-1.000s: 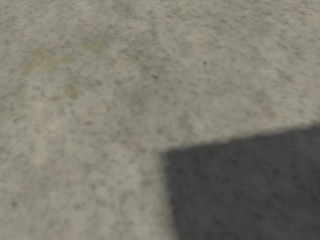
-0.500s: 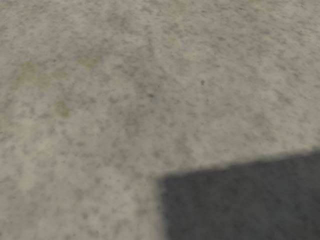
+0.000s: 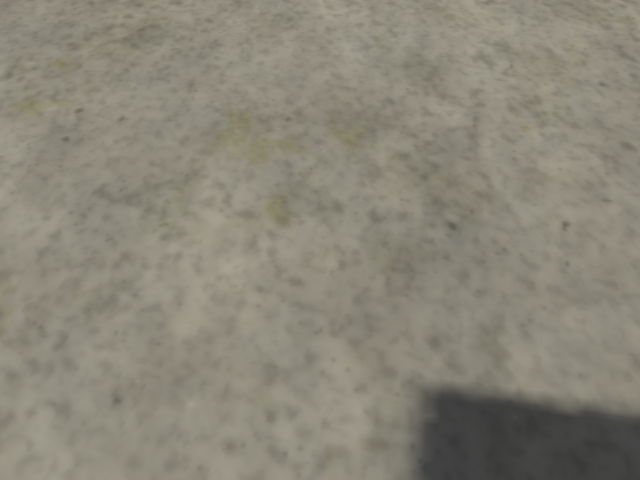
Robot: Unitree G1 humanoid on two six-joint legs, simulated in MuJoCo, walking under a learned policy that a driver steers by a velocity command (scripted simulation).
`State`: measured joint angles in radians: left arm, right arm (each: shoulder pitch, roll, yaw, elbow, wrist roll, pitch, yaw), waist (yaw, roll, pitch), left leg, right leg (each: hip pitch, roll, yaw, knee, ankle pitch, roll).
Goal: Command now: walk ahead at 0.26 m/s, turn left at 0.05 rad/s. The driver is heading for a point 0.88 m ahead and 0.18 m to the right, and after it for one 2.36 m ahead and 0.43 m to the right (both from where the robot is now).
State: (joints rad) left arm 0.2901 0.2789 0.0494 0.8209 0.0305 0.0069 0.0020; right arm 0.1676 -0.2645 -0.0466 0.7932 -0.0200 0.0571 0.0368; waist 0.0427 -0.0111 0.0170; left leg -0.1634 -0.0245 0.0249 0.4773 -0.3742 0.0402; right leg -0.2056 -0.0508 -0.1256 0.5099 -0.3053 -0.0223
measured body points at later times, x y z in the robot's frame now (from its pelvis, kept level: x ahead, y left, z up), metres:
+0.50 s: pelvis +0.18 -0.03 -0.03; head +0.22 -0.05 +0.42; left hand +0.41 +0.16 -0.13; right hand +0.09 -0.27 -0.17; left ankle -0.02 +0.10 -0.70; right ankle +0.28 -0.11 -0.74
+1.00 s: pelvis +0.45 -0.11 -0.01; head +0.48 -0.13 +0.44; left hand +0.52 +0.15 -0.14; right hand +0.54 -0.39 -0.12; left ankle +0.64 -0.07 -0.71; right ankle +0.28 -0.11 -0.74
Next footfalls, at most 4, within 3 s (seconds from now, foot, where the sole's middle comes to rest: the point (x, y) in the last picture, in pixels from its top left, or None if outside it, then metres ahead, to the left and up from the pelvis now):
0.48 right None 0.31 -0.12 -0.77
1.06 left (388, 406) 0.67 -0.10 -0.77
1.56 right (471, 310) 0.94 -0.31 -0.77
2.06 left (382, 237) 1.17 -0.10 -0.77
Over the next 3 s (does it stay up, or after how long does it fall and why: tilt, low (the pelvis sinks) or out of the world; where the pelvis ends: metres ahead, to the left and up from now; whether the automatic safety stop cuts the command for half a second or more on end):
stays up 1.47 -0.33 0.00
